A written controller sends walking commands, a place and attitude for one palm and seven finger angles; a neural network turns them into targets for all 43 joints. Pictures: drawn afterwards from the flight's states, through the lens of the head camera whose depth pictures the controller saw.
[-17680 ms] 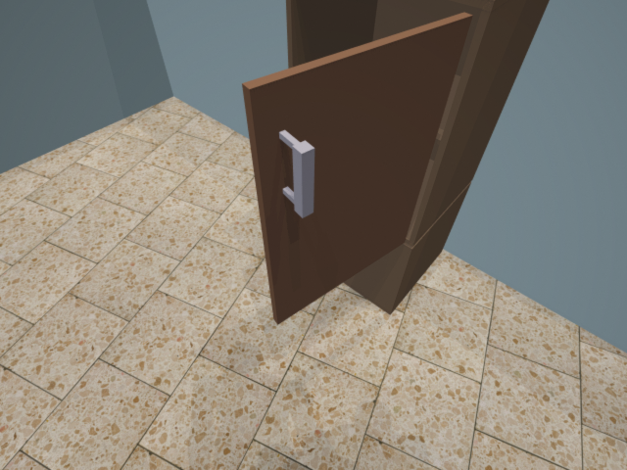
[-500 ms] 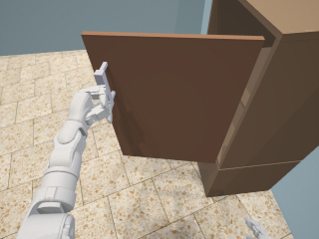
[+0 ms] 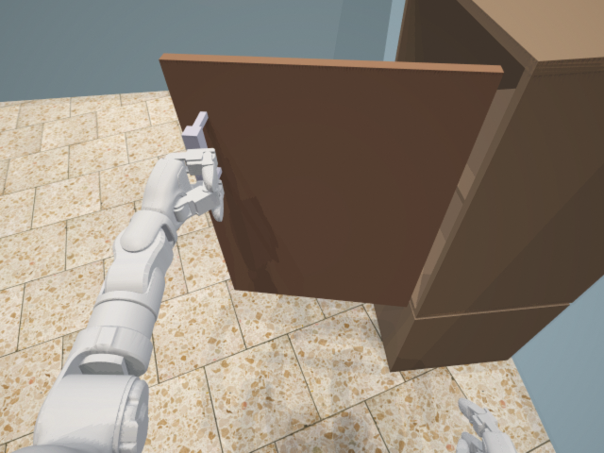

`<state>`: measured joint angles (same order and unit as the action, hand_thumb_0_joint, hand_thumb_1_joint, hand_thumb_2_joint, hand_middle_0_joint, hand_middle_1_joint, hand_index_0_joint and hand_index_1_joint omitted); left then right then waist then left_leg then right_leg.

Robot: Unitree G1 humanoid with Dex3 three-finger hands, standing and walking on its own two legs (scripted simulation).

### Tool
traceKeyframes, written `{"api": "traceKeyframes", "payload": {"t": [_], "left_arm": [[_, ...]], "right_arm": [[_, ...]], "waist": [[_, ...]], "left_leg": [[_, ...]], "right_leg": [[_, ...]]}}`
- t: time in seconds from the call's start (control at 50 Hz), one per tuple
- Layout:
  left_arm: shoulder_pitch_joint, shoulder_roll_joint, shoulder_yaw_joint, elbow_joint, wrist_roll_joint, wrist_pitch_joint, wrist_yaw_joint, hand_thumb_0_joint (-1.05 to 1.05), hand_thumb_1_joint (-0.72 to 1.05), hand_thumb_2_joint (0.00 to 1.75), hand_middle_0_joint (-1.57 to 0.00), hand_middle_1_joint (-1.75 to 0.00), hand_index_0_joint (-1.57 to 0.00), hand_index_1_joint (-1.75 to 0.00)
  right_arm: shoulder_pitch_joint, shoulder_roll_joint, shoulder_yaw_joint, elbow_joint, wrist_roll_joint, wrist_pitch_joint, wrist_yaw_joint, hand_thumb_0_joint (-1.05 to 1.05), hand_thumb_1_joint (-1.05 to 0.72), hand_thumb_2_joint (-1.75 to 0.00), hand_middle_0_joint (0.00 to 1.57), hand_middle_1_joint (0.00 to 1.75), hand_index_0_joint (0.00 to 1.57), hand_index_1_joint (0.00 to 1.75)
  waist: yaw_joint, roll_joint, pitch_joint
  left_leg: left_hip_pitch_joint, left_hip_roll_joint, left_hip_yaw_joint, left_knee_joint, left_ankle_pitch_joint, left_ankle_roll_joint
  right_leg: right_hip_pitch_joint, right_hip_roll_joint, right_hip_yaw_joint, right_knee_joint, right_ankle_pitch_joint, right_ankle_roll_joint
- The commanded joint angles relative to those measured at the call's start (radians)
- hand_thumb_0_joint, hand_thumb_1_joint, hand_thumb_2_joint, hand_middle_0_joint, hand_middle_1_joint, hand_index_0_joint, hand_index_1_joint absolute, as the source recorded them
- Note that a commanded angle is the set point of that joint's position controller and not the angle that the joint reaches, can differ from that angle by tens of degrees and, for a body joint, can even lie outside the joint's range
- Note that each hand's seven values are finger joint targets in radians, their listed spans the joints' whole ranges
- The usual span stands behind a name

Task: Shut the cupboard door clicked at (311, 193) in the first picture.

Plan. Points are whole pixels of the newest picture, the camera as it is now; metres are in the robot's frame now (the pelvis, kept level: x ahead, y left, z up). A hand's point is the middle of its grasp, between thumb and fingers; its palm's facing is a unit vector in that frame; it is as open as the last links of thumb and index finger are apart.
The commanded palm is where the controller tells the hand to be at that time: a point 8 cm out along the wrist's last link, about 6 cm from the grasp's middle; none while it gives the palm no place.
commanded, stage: push the door shut along its arc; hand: left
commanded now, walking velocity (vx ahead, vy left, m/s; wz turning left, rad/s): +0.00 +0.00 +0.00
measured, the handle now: (206, 156) +0.50 +0.17 +0.12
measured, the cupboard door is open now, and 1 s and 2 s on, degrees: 78 66 49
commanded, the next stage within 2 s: pull the fist back off the door in 1.66 s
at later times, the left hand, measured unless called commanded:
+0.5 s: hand (233, 164) +0.47 +0.12 +0.14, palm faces -0.25 -0.97 -0.05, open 3.1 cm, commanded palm +0.47 +0.17 +0.13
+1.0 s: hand (274, 135) +0.54 +0.07 +0.13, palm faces -0.38 -0.92 -0.01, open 3.1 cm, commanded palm +0.54 +0.13 +0.13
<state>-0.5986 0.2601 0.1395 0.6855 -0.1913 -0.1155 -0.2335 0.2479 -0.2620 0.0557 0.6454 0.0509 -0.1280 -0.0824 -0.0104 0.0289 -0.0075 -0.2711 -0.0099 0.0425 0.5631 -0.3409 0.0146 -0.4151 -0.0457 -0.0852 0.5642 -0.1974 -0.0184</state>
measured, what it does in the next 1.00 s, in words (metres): stands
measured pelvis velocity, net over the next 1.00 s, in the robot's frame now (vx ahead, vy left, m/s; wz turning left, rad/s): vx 0.00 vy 0.00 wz -0.02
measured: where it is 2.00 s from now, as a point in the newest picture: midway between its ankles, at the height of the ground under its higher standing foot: outside the picture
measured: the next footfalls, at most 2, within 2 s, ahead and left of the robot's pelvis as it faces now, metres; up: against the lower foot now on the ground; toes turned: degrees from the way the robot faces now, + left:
none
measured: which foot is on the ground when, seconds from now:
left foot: down 0.00-1.00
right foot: down 0.00-1.00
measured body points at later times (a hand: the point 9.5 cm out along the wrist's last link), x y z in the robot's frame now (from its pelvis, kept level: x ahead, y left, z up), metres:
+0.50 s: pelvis -0.01 +0.00 -0.01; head +0.06 -0.02 +0.43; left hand +0.47 +0.18 +0.14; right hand +0.03 -0.28 -0.13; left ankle -0.03 +0.11 -0.73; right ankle +0.06 -0.11 -0.73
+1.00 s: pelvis +0.00 +0.00 -0.02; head +0.12 -0.01 +0.41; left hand +0.55 +0.12 +0.14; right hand -0.03 -0.27 -0.14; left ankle -0.03 +0.11 -0.73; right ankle +0.06 -0.11 -0.73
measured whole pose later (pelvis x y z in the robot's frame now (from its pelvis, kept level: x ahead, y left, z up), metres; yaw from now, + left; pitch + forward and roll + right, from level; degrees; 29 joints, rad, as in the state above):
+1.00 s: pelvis +0.00 +0.00 -0.02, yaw -1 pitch +16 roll +0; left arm -1.23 0.51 0.26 1.32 -0.12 -0.23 -0.44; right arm 0.40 -0.32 0.05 0.68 0.01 -0.10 -0.06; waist -0.22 0.03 -0.02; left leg -0.64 0.01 0.06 0.75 -0.40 0.02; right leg -0.77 -0.03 -0.07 0.70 -0.21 -0.02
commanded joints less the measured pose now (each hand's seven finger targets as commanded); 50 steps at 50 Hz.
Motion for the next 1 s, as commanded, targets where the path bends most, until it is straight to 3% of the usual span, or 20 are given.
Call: {"api": "traceKeyframes", "payload": {"t": [0.0,0.06,0.1,0.12,0.18,0.22,0.3,0.38,0.42,0.46,0.54,0.58,0.6,0.64,0.7,0.72,0.78,0.88,0.92,0.98], "left_arm": [[-0.562,0.235,0.093,-0.078,-0.013,-0.088,-0.012,0.0,0.9,0.9,-1.3,-1.5,-1.3,-1.5],[-0.615,0.193,0.053,-0.001,-0.013,-0.112,-0.043,0.0,0.9,0.9,-1.3,-1.5,-1.3,-1.5],[-0.622,0.23,0.08,0.058,-0.011,-0.128,-0.057,0.0,0.9,0.9,-1.3,-1.5,-1.3,-1.5],[-0.665,0.212,0.057,0.062,-0.013,-0.136,-0.069,0.0,0.9,0.9,-1.3,-1.5,-1.3,-1.5],[-0.717,0.222,0.055,0.081,-0.012,-0.159,-0.098,0.0,0.9,0.9,-1.3,-1.5,-1.3,-1.5],[-0.768,0.204,0.03,0.106,-0.018,-0.162,-0.114,0.0,0.9,0.9,-1.3,-1.5,-1.3,-1.5],[-0.848,0.244,0.051,0.183,-0.025,-0.165,-0.132,0.0,0.9,0.9,-1.3,-1.5,-1.3,-1.5],[-0.901,0.258,0.043,0.19,-0.016,-0.179,-0.154,0.0,0.9,0.9,-1.3,-1.5,-1.3,-1.5],[-0.919,0.242,0.022,0.222,-0.017,-0.18,-0.163,0.0,0.9,0.9,-1.3,-1.5,-1.3,-1.5],[-0.973,0.275,0.038,0.267,-0.015,-0.173,-0.161,0.0,0.9,0.9,-1.3,-1.5,-1.3,-1.5],[-1.022,0.324,0.067,0.282,-0.003,-0.181,-0.168,0.0,0.9,0.9,-1.3,-1.5,-1.3,-1.5],[-1.036,0.341,0.081,0.304,-0.002,-0.177,-0.17,0.0,0.9,0.9,-1.3,-1.5,-1.3,-1.5],[-1.021,0.391,0.128,0.327,-0.006,-0.178,-0.167,0.0,0.9,0.9,-1.3,-1.5,-1.3,-1.5],[-1.049,0.417,0.129,0.349,0.008,-0.178,-0.174,0.0,0.9,0.9,-1.3,-1.5,-1.3,-1.5],[-1.104,0.378,0.09,0.335,0.021,-0.19,-0.179,0.0,0.9,0.9,-1.3,-1.5,-1.3,-1.5],[-1.1,0.407,0.112,0.344,0.026,-0.188,-0.182,0.0,0.9,0.9,-1.3,-1.5,-1.3,-1.5],[-1.126,0.434,0.132,0.381,0.027,-0.174,-0.189,0.0,0.9,0.9,-1.3,-1.5,-1.3,-1.5],[-1.134,0.444,0.139,0.407,0.043,-0.167,-0.19,0.0,0.9,0.9,-1.3,-1.5,-1.3,-1.5],[-1.134,0.51,0.186,0.434,0.051,-0.163,-0.186,0.0,0.9,0.9,-1.3,-1.5,-1.3,-1.5],[-1.176,0.474,0.139,0.442,0.077,-0.16,-0.191,0.0,0.9,0.9,-1.3,-1.5,-1.3,-1.5]], "right_arm": [[0.016,-0.138,-0.049,-0.096,-0.007,-0.034,-0.009,0.0,-0.9,-0.9,0.2,0.3,0.2,0.3],[0.034,-0.138,-0.047,-0.095,-0.007,-0.036,-0.002,0.0,-0.9,-0.9,0.2,0.3,0.2,0.3],[0.062,-0.15,-0.055,-0.09,-0.011,-0.03,0.0,0.0,-0.9,-0.9,0.2,0.3,0.2,0.3],[0.067,-0.151,-0.054,-0.09,-0.009,-0.032,0.002,0.0,-0.9,-0.9,0.2,0.3,0.2,0.3],[0.092,-0.159,-0.063,-0.083,-0.01,-0.033,0.005,0.0,-0.9,-0.9,0.2,0.3,0.2,0.3],[0.111,-0.165,-0.064,-0.073,-0.012,-0.032,0.005,0.0,-0.9,-0.9,0.2,0.3,0.2,0.3],[0.145,-0.183,-0.07,-0.045,-0.015,-0.033,0.001,0.0,-0.9,-0.9,0.2,0.3,0.2,0.3],[0.168,-0.188,-0.073,-0.033,-0.018,-0.039,0.004,0.0,-0.9,-0.9,0.2,0.3,0.2,0.3],[0.179,-0.192,-0.072,-0.025,-0.018,-0.038,0.004,0.0,-0.9,-0.9,0.2,0.3,0.2,0.3],[0.199,-0.203,-0.072,-0.008,-0.019,-0.038,0.002,0.0,-0.9,-0.9,0.2,0.3,0.2,0.3],[0.217,-0.206,-0.072,-0.007,-0.024,-0.039,0.004,0.0,-0.9,-0.9,0.2,0.3,0.2,0.3],[0.225,-0.21,-0.072,-0.005,-0.026,-0.038,0.004,0.0,-0.9,-0.9,0.2,0.3,0.2,0.3],[0.239,-0.215,-0.072,-0.005,-0.029,-0.034,0.004,0.0,-0.9,-0.9,0.2,0.3,0.2,0.3],[0.241,-0.219,-0.07,-0.008,-0.026,-0.027,0.003,0.0,-0.9,-0.9,0.2,0.3,0.2,0.3],[0.255,-0.216,-0.074,-0.009,-0.03,-0.027,0.005,0.0,-0.9,-0.9,0.2,0.3,0.2,0.3],[0.264,-0.221,-0.076,-0.005,-0.033,-0.024,0.006,0.0,-0.9,-0.9,0.2,0.3,0.2,0.3],[0.28,-0.225,-0.076,-0.002,-0.036,-0.014,0.004,0.0,-0.9,-0.9,0.2,0.3,0.2,0.3],[0.299,-0.227,-0.077,-0.005,-0.044,0.004,0.008,0.0,-0.9,-0.9,0.2,0.3,0.2,0.3],[0.312,-0.235,-0.077,-0.008,-0.045,0.015,0.006,0.0,-0.9,-0.9,0.2,0.3,0.2,0.3],[0.326,-0.232,-0.081,-0.009,-0.048,0.029,0.006,0.0,-0.9,-0.9,0.2,0.3,0.2,0.3]], "waist": [[-0.039,-0.073,-0.287],[-0.052,-0.038,-0.319],[-0.057,-0.08,-0.332],[-0.072,-0.077,-0.324],[-0.08,-0.046,-0.37],[-0.103,-0.046,-0.361],[-0.131,-0.079,-0.342],[-0.142,-0.027,-0.406],[-0.158,-0.012,-0.389],[-0.181,-0.059,-0.352],[-0.18,-0.008,-0.427],[-0.188,-0.022,-0.426],[-0.177,-0.034,-0.432],[-0.191,-0.047,-0.423],[-0.207,0.03,-0.442],[-0.203,0.036,-0.477],[-0.22,-0.014,-0.479],[-0.223,0.002,-0.493],[-0.224,-0.019,-0.496],[-0.244,-0.002,-0.495]], "left_leg": [[-0.088,-0.003,-0.045,-0.091,0.144,0.003],[-0.103,-0.007,-0.041,-0.072,0.175,0.0],[-0.119,-0.005,-0.041,-0.06,0.189,0.003],[-0.127,-0.005,-0.042,-0.058,0.184,0.003],[-0.125,-0.007,-0.041,-0.04,0.202,0.002],[-0.128,-0.006,-0.046,-0.032,0.193,0.002],[-0.171,-0.008,-0.05,-0.022,0.119,0.009],[-0.166,-0.01,-0.056,-0.003,0.131,0.008],[-0.17,-0.008,-0.059,0.006,0.123,0.008],[-0.207,-0.005,-0.067,0.008,0.075,0.012],[-0.21,-0.008,-0.071,0.025,0.102,0.011],[-0.225,-0.008,-0.068,0.034,0.098,0.013],[-0.242,-0.009,-0.068,0.039,0.108,0.015],[-0.28,-0.006,-0.063,0.043,0.09,0.015],[-0.229,-0.008,-0.07,0.057,0.123,0.013],[-0.214,-0.003,-0.074,0.065,0.143,0.009],[-0.254,-0.002,-0.069,0.075,0.137,0.014],[-0.255,-0.001,-0.069,0.091,0.171,0.012],[-0.283,-0.001,-0.063,0.098,0.176,0.014],[-0.287,-0.001,-0.065,0.108,0.185,0.013]], "right_leg": [[0.234,0.015,0.066,-0.034,0.119,-0.011],[0.223,0.014,0.065,-0.003,0.177,-0.014],[0.225,0.016,0.064,0.007,0.197,-0.011],[0.208,0.016,0.065,0.01,0.198,-0.009],[0.204,0.018,0.068,0.028,0.226,-0.012],[0.168,0.02,0.064,0.03,0.212,-0.008],[0.136,0.023,0.068,0.022,0.135,-0.005],[0.122,0.024,0.072,0.038,0.147,-0.006],[0.081,0.027,0.068,0.04,0.132,-0.005],[0.051,0.029,0.07,0.031,0.081,-0.001],[0.07,0.029,0.073,0.05,0.109,-0.004],[0.062,0.031,0.075,0.051,0.109,-0.001],[0.083,0.033,0.075,0.055,0.119,-0.003],[0.082,0.032,0.081,0.059,0.118,0.002],[0.02,0.035,0.069,0.071,0.125,-0.003],[0.02,0.037,0.07,0.076,0.14,-0.003],[0.036,0.039,0.073,0.076,0.155,0.003],[0.014,0.042,0.069,0.087,0.185,0.003],[0.032,0.044,0.072,0.093,0.204,0.003],[0.006,0.043,0.069,0.101,0.215,0.005]]}}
